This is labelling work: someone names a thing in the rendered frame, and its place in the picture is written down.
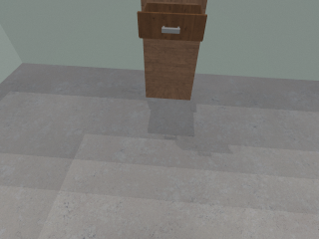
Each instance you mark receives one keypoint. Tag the drawer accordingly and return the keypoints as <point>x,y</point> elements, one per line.
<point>187,17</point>

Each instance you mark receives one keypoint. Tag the handle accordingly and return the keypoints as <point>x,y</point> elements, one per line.
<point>170,30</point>

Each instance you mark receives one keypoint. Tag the cabinet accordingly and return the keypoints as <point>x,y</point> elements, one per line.
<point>170,64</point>

